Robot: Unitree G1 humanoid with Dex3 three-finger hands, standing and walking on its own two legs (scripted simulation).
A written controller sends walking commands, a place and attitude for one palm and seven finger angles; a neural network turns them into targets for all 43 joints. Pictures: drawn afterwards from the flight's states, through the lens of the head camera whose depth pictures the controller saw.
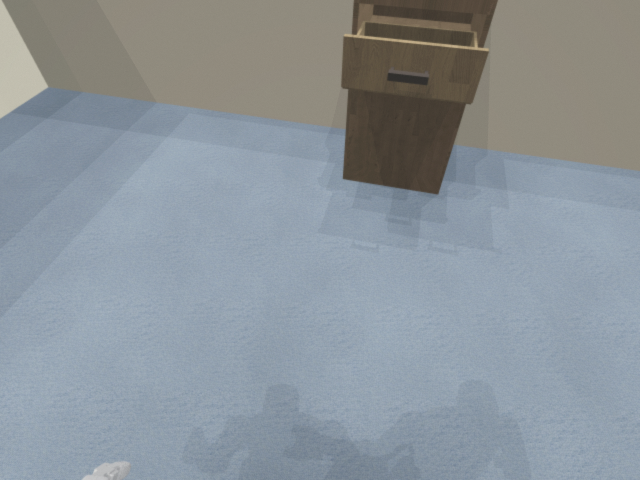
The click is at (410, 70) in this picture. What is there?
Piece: drawer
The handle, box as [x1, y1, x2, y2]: [387, 67, 428, 84]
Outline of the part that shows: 388,71 387,80 420,84 427,83 427,71 425,71 424,73 416,73 394,70 393,67 391,67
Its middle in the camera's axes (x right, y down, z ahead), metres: +0.27 -0.50 +1.18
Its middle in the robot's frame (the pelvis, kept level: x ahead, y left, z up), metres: +1.23 -0.21 -0.06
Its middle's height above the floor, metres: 0.71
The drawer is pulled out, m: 0.30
